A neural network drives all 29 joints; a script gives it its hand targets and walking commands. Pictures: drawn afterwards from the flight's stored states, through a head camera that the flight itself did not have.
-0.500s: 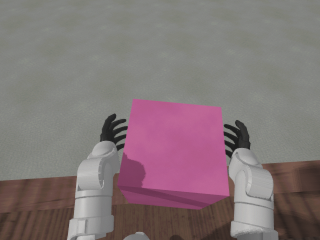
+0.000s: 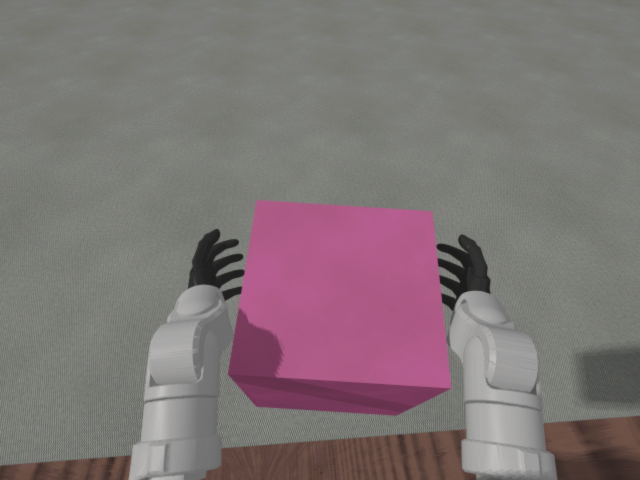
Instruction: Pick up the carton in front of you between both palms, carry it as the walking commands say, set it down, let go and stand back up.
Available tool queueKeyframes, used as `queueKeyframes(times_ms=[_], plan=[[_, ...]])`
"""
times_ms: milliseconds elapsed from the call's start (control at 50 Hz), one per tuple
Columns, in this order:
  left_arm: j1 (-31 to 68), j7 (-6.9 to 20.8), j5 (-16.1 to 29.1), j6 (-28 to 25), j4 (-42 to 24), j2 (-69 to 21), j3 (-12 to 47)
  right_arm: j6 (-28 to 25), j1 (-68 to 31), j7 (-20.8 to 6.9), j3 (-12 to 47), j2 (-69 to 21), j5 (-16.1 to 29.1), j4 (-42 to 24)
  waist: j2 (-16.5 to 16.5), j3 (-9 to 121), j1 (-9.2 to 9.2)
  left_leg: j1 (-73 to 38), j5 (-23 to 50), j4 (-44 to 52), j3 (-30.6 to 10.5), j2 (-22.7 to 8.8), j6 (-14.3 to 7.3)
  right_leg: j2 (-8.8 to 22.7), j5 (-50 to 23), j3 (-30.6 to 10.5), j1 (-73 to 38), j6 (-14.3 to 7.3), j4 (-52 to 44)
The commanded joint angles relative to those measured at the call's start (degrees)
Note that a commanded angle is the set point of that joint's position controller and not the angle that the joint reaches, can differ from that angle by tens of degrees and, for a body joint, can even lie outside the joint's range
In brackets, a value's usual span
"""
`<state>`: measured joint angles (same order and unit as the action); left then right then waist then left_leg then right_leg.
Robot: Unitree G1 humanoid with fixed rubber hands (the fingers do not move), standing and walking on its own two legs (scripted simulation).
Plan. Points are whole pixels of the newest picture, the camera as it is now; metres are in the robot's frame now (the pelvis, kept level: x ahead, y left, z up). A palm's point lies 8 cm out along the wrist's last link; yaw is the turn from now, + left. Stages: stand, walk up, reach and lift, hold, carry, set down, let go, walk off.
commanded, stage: carry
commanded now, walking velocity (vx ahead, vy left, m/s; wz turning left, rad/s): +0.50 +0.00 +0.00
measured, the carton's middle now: (334, 320) +0.32 +0.01 +0.03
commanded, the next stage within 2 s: none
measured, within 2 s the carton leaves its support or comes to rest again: neither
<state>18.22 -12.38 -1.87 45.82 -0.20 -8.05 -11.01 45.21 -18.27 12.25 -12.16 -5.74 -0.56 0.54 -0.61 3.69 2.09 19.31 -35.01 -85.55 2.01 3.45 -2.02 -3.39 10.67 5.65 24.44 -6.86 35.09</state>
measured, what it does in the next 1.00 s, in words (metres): goes down: left foot 0.11 m lower, then right foot 0.11 m lower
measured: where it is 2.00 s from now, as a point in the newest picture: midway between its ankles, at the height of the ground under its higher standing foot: (320, 246)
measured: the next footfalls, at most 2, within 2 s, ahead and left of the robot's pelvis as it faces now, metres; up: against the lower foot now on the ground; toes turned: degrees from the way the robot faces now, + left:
left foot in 0.38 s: +0.41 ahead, +0.10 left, -0.11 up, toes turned +2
right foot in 0.78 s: +0.78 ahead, -0.06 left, -0.23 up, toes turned -5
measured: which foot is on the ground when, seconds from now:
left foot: up 0.00-0.36, down 0.38-0.80, up 0.82-1.00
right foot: down 0.00-0.38, up 0.40-0.76, down 0.78-1.00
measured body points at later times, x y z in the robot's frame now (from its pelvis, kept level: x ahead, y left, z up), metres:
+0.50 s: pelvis +0.36 +0.04 -0.13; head +0.37 +0.03 +0.32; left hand +0.70 +0.18 -0.06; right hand +0.68 -0.14 -0.06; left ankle +0.37 +0.10 -0.84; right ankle +0.26 -0.07 -0.71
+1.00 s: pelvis +0.74 +0.01 -0.22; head +0.78 +0.01 +0.22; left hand +1.05 +0.18 -0.18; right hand +1.08 -0.13 -0.19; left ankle +0.75 +0.14 -0.86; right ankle +0.74 -0.05 -0.95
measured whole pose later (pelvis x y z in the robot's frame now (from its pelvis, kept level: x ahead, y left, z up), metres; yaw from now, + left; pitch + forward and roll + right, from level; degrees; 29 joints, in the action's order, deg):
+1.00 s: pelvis +0.74 +0.01 -0.22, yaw +0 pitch +5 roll -1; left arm 15.3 -11.1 1.9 46.0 0.1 -8.5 -10.8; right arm 44.8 -16.7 12.4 -14.9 -7.9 -1.3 1.5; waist 1.5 1.0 4.9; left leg 40.3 -23.7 -72.3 -0.7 -2.9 -1.7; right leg -3.2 18.0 6.6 21.2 -5.7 34.0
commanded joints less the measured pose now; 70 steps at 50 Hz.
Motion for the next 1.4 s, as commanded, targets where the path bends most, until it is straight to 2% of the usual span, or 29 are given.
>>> queueKeyframes(times_ms=[0,60,120,180,240,300,340,360,380,400,440,480,540,620,700,760,780,800,840,860,900,980,1060,1160,1180,1200,1220,1300,1380], plan=[[24.5,-1.1,8.8,1.3,-2.6,-31.7,30.2,2.3,-21.8,1.4,26.7,-34.6,3.7,-1.4,-8.9,20.6,3.93,34.4,0.2,-10.0,-7.0,-1.9,0.2,22.4,-21.0,-37.9,-41.3,-13.9,-2.1],[32.7,0.5,12.6,1.5,-3.6,-40.1,33.3,1.7,-24.7,1.2,23.5,-36.8,2.9,0.4,5.5,14.2,0.97,31.2,7.0,9.4,-10.1,-5.7,0.7,21.8,-13.2,-38.1,-20.1,-13.7,-2.1],[36.5,1.9,13.2,0.3,-3.5,-43.9,34.5,0.5,-28.2,-0.4,25.4,-42.5,3.1,1.0,-2.9,15.0,1.11,22.6,21.1,16.0,-5.8,-6.8,1.0,19.5,-16.4,-29.5,-12.7,-10.7,-3.2],[31.6,2.2,12.0,-1.3,-1.4,-45.1,34.2,-1.3,-29.1,-1.1,28.0,-43.5,4.3,-0.7,-1.2,14.2,3.59,23.6,44.0,38.1,-2.0,-4.8,0.2,9.2,-7.3,-17.0,-14.6,-5.4,4.7],[28.5,1.7,10.7,-2.5,-1.9,-42.9,33.5,-2.1,-28.6,-0.9,29.9,-42.7,5.1,-2.7,-4.4,12.6,4.52,8.3,55.1,53.0,3.1,-2.0,-0.1,6.3,-1.0,-11.5,-7.4,-3.6,5.8],[25.4,1.1,9.8,-2.7,-2.6,-40.4,32.8,-2.0,-27.6,-0.4,30.3,-39.5,5.1,-4.5,-7.0,15.9,0.82,-0.7,55.0,51.1,4.8,-1.7,-3.0,6.7,-7.4,-7.8,-10.7,-1.2,18.0],[25.7,0.4,8.8,-2.3,-4.0,-38.1,32.1,-1.2,-24.4,-0.1,30.1,-37.1,4.9,-4.0,-0.9,17.8,-8.07,-15.0,46.3,57.4,6.5,-0.4,-3.7,7.4,-23.4,-4.3,-6.6,0.8,40.4],[25.6,0.0,7.5,-1.6,-3.4,-36.9,31.0,-0.4,-22.4,-0.2,29.1,-35.7,4.2,-2.2,10.5,15.8,-9.77,-22.5,50.1,58.3,-0.5,-6.2,-6.2,2.5,5.5,-2.7,5.4,2.6,56.9],[25.1,-0.4,7.1,-0.9,-2.9,-34.2,29.2,0.1,-21.1,0.4,29.4,-34.5,4.3,-1.2,13.8,18.3,-5.21,-36.6,78.5,45.6,-17.2,-16.2,-11.0,-1.0,25.9,-5.8,23.1,4.8,62.7],[19.6,-0.7,6.7,-0.4,-2.7,-33.9,27.5,0.3,-23.0,1.0,30.9,-34.3,6.4,-2.9,16.4,27.2,-8.71,-42.0,45.6,53.6,-36.1,-26.2,-21.1,-0.6,23.7,-8.9,31.3,5.6,64.2],[26.1,-1.4,6.4,-0.3,-2.6,-34.3,25.2,0.4,-26.9,0.4,33.1,-39.4,9.3,-2.8,1.0,17.8,-9.07,-31.9,50.1,50.1,-33.6,-20.4,-17.4,3.9,20.4,-11.3,34.6,5.1,52.1],[22.6,-0.9,5.3,-1.0,0.1,-35.3,23.8,0.1,-28.8,-0.5,35.0,-41.7,11.8,-4.2,-3.8,16.8,-7.75,-23.8,47.4,50.7,-28.9,-19.9,-15.8,6.0,15.0,-11.2,31.2,6.1,38.8],[25.5,0.4,5.2,-2.6,-1.1,-38.7,24.8,-1.2,-31.5,-1.7,37.2,-45.9,11.9,-4.6,4.5,17.9,-7.04,-18.0,47.9,51.5,-24.5,-17.9,-15.0,6.9,1.9,-7.9,23.3,6.3,30.1],[29.4,1.0,5.9,-4.5,-6.1,-39.2,28.4,-2.8,-28.5,-2.8,37.7,-46.9,12.4,-4.2,2.8,14.2,-9.42,-9.3,29.1,48.2,-10.8,-7.4,-9.4,4.1,-25.6,-3.0,12.0,4.6,1.4],[26.1,0.8,5.5,-3.8,-7.6,-35.5,29.4,-2.8,-26.0,-1.8,36.9,-42.8,10.6,-5.8,5.5,10.7,-8.82,-8.8,25.6,43.2,-8.2,-6.7,-8.0,3.4,-33.2,0.6,1.3,3.4,-9.4],[22.6,0.3,5.3,-1.9,-8.0,-32.2,29.0,-0.9,-23.2,-0.3,35.8,-40.4,8.6,-5.7,4.3,15.7,-1.00,-8.4,39.6,21.4,-3.2,-5.9,-4.7,5.0,-30.0,2.1,-18.8,2.2,-16.1],[20.5,0.0,4.4,-1.2,-6.2,-30.7,27.5,-0.1,-23.1,0.0,34.8,-39.3,7.5,-4.6,-2.5,17.8,2.03,1.5,24.1,7.4,0.2,-2.5,-2.9,9.3,-30.4,-1.9,-29.9,1.1,-13.5],[20.9,-0.6,4.6,-0.9,-5.7,-28.8,27.1,0.7,-23.8,0.1,33.9,-38.3,7.0,-4.7,-14.5,23.4,0.11,20.7,-3.5,-4.9,-0.8,-0.3,-0.2,21.5,-60.9,-16.7,-51.2,-5.6,4.5],[18.2,-1.5,6.9,-0.3,-5.2,-30.1,27.9,1.3,-21.1,0.7,32.5,-37.8,8.2,-5.0,-11.9,30.8,4.92,35.7,4.3,-8.6,-7.3,-3.9,-0.4,26.4,-19.7,-36.5,-53.3,-14.4,-4.3],[20.6,-1.2,7.8,-0.2,-4.5,-34.1,29.5,0.9,-24.4,0.9,31.1,-38.2,7.5,-5.8,-4.5,27.6,4.42,35.0,7.4,-5.0,-6.6,-4.7,-0.3,24.5,-13.6,-36.9,-45.0,-12.9,-7.7],[28.6,0.4,10.9,-0.7,-6.8,-39.1,33.0,0.2,-25.2,0.8,28.3,-39.9,5.1,-3.7,2.8,21.7,2.80,30.7,8.5,3.0,-5.1,-6.7,-0.2,23.0,-17.1,-32.1,-31.3,-11.8,-9.1],[31.2,2.2,13.4,-2.6,-8.5,-43.0,36.8,-1.9,-25.7,-0.3,29.0,-42.0,4.3,-4.4,-5.7,18.7,0.25,26.3,15.5,22.2,-2.5,-9.1,1.0,19.0,-17.9,-21.9,-23.8,-8.1,-13.6],[26.3,2.8,11.5,-3.5,-6.7,-42.6,36.7,-3.0,-24.1,-1.3,30.6,-42.7,4.0,-4.8,-6.2,16.8,1.71,17.6,27.6,42.9,3.4,-5.6,0.4,13.3,-31.7,-9.8,-23.9,-3.8,-12.9],[22.6,1.9,8.6,-3.0,-7.6,-39.7,34.5,-2.1,-22.0,-1.4,32.5,-40.8,5.0,-7.0,-6.3,19.7,-1.90,-6.0,38.1,62.9,11.4,-0.5,-0.3,11.2,-45.8,-0.6,-26.5,2.9,-0.9],[23.1,1.5,8.0,-2.6,-8.5,-37.9,33.9,-1.6,-21.7,-1.4,32.6,-40.2,5.2,-7.5,-4.1,23.2,-2.92,-18.4,37.3,62.8,7.5,-3.6,-0.6,10.3,-35.2,0.3,-19.4,4.5,7.7],[23.1,1.1,7.3,-1.8,-8.8,-36.9,33.3,-0.9,-21.0,-1.3,32.4,-38.9,4.8,-7.4,3.6,27.0,-2.78,-30.0,42.0,60.1,-9.8,-16.4,-3.1,8.5,-11.7,-0.1,-9.3,6.9,18.1],[20.7,0.9,7.6,-0.9,-9.4,-36.7,32.8,-0.4,-22.3,-1.0,32.4,-37.3,5.6,-8.8,17.2,31.7,-2.21,-42.4,41.2,64.2,-34.0,-29.2,-12.5,0.0,17.6,-3.8,8.0,8.1,33.5],[19.4,0.7,8.1,1.8,-11.1,-38.8,33.0,2.0,-18.2,-2.0,34.4,-40.6,7.8,-12.1,3.7,21.5,-2.80,-31.5,48.1,68.5,-18.9,-23.2,-9.2,7.4,10.7,-6.2,14.0,6.8,30.2],[12.6,2.1,8.0,4.7,-16.6,-41.8,36.4,4.9,-12.6,-3.9,36.7,-43.3,9.3,-18.3,6.9,20.1,-2.41,-29.9,52.8,71.2,-8.6,-20.1,-5.8,7.4,6.9,-2.5,11.7,7.6,19.2]])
